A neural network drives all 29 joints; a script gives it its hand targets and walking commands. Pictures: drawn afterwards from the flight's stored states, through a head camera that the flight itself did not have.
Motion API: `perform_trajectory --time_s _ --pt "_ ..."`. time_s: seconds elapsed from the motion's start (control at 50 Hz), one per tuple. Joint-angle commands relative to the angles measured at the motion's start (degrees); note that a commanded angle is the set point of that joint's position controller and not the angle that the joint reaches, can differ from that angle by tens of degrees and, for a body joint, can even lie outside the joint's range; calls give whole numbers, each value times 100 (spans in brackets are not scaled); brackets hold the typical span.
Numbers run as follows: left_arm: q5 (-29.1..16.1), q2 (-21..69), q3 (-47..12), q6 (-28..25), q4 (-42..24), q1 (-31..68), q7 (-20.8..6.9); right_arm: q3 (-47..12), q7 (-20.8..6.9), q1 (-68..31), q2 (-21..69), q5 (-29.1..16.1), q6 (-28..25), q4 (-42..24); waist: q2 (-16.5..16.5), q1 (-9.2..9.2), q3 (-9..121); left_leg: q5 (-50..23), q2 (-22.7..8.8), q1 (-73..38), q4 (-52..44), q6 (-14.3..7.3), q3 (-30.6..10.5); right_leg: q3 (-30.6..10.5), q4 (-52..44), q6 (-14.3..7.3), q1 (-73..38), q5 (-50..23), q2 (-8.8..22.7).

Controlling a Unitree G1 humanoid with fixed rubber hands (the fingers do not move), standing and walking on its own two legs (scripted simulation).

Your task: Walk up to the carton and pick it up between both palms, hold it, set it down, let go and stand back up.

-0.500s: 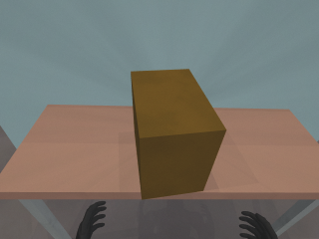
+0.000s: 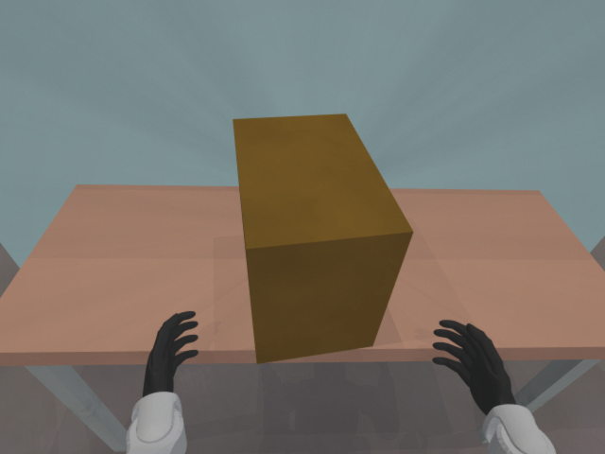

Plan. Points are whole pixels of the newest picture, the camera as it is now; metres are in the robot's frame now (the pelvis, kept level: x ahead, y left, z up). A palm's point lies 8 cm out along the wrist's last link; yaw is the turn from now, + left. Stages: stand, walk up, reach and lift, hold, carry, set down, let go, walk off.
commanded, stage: reach and lift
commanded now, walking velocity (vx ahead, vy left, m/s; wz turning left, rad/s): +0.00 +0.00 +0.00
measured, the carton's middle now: (303, 233) +0.48 +0.04 +0.03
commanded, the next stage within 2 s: none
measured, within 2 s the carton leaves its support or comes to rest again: neither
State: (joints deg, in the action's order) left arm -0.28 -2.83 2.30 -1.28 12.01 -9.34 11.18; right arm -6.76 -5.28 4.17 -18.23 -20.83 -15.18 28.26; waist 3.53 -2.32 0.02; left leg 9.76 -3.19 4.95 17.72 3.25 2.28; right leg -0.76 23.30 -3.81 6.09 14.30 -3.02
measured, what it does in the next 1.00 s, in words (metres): stands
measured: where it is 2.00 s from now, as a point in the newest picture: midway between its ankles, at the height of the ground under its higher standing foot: outside the picture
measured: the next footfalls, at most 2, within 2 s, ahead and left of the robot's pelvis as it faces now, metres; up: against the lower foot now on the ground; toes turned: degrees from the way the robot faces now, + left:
none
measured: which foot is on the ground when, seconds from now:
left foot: down 0.00-1.00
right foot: down 0.00-1.00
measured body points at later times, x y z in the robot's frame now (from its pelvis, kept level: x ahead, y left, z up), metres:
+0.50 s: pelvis -0.01 +0.01 +0.00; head +0.00 +0.01 +0.45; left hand +0.28 +0.22 +0.08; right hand +0.32 -0.20 +0.07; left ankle +0.00 +0.16 -0.74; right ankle -0.02 -0.07 -0.74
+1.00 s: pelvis -0.02 +0.00 +0.00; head +0.01 +0.00 +0.45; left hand +0.33 +0.23 +0.13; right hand +0.39 -0.19 +0.13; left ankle +0.00 +0.16 -0.74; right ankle -0.02 -0.07 -0.74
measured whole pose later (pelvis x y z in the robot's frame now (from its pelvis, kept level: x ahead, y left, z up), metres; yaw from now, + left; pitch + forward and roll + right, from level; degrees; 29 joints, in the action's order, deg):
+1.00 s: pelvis -0.02 +0.00 +0.00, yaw -1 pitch +3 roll +1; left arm -6.0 -6.6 12.0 40.0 -2.4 21.9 9.1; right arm -4.9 -0.9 -31.1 -26.8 -25.8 16.9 24.4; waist 0.6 -4.4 1.2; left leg 6.9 -3.7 12.7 16.5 3.0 3.0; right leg -1.6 20.8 -3.2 13.6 10.3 -3.6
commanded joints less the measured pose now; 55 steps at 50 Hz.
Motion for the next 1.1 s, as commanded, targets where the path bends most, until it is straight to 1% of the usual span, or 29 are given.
perform_trajectory --time_s 0.0,0.12,0.22,0.38,0.6,0.7,0.8,1.08 --pt "28 -193 133 262 -1475 1052 -52 416 80 -1218 -918 -27 131 -1213 66 6 701 -966 393 -321 -177 -379 85 -512 -603 271 -2 -2213 284" --pt "0 -206 222 908 -1977 1431 -79 584 134 -1663 -1014 -35 679 -1683 -23 -43 811 -1024 336 -557 -228 -400 63 -446 -706 207 168 -1972 207" --pt "-81 -237 280 1406 -2324 1809 -70 699 178 -2112 -1139 -81 1078 -1913 -71 -97 988 -1107 307 -726 -213 -403 54 -413 -746 173 281 -1881 144" --pt "-194 -307 434 2095 -2645 2411 -108 730 245 -2916 -1393 -207 1533 -1926 -42 -133 1364 -1298 302 -869 -167 -397 37 -388 -736 191 269 -2107 71" --pt "-374 -541 707 3102 -2881 3483 -140 763 342 -4183 -1659 -353 2288 -1835 -2 -174 1829 -1222 324 -663 -129 -386 39 -384 -615 320 159 -2300 42" --pt "-443 -687 839 3476 -2886 3978 -164 753 396 -4736 -1765 -422 2585 -1757 -16 -186 2097 -1238 341 -532 -87 -363 19 -393 -520 401 44 -2534 58" --pt "-495 -827 958 3731 -2756 4449 -195 723 430 -5270 -1849 -463 2798 -1604 -6 -211 2315 -1215 354 -384 -62 -344 4 -393 -456 479 -45 -2662 78" --pt "-648 -1239 1097 4039 -2216 5771 -196 619 440 -6769 -2099 -577 3114 -964 68 -298 2962 -1289 346 -17 51 -279 -22 -344 -316 624 -265 -3052 95"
